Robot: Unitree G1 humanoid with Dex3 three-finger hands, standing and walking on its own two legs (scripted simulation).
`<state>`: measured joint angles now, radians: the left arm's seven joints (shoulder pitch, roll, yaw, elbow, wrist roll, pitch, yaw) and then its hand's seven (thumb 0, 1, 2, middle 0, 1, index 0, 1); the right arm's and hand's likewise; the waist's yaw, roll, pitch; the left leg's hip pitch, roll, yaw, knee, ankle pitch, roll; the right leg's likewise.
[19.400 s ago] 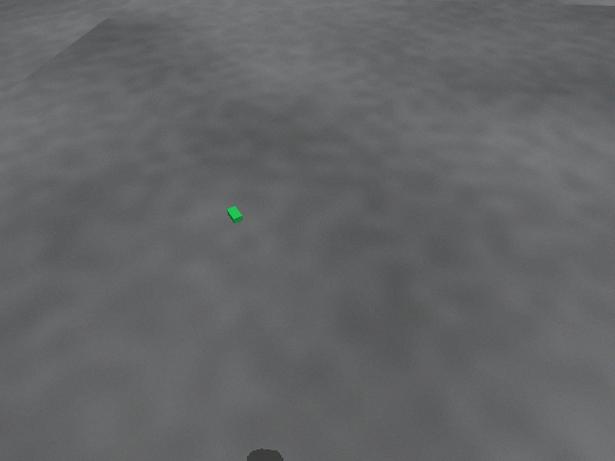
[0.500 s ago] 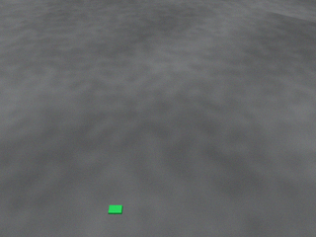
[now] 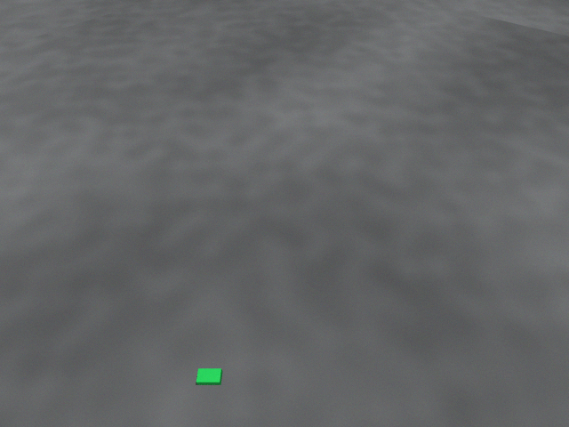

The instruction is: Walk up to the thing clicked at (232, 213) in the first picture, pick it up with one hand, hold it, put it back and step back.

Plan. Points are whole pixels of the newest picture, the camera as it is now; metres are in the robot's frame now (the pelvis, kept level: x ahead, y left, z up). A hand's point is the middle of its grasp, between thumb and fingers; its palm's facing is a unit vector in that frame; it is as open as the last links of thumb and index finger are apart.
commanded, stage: stand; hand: left
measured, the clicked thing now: (209, 376) +0.43 +0.27 -0.77
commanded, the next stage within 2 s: none
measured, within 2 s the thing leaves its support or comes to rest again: neither
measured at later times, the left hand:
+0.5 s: hand out of the picture +0.06 +0.25 -0.16, palm faces -0.03 -0.94 -0.34, open 7.4 cm
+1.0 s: hand out of the picture +0.06 +0.25 -0.16, palm faces -0.03 -0.94 -0.35, open 7.4 cm
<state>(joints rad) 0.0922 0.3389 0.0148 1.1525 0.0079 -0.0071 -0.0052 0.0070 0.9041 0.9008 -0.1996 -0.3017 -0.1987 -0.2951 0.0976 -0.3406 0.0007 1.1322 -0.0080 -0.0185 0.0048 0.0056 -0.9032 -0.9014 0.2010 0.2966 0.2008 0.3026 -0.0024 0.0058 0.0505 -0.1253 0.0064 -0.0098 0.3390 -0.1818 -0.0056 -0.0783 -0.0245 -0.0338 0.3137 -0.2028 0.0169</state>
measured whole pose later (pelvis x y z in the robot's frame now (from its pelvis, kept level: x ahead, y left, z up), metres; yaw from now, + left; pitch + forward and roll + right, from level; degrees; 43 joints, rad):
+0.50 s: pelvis -0.01 +0.00 +0.00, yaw +0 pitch -2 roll +0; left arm 0.10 0.35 0.00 1.15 0.01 -0.01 -0.01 0.01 0.90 0.90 -0.20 -0.30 -0.20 -0.30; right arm 0.09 -0.35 0.01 1.14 -0.01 -0.01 0.01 0.00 -0.90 -0.90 0.20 0.30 0.20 0.30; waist 0.00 0.01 0.06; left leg -0.12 0.01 -0.01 0.30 -0.15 -0.01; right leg -0.08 -0.02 -0.03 0.29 -0.18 0.01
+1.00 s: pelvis -0.01 -0.01 +0.00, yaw +0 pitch -2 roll +0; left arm 0.11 0.35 0.00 1.14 0.01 -0.01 -0.01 0.01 0.90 0.90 -0.20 -0.30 -0.20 -0.30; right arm 0.11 -0.35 0.01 1.14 -0.01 -0.01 0.01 0.00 -0.90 -0.90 0.20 0.30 0.20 0.30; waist 0.00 0.01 0.05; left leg -0.12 0.02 -0.01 0.31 -0.15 -0.02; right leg -0.09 -0.02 -0.04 0.30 -0.18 0.01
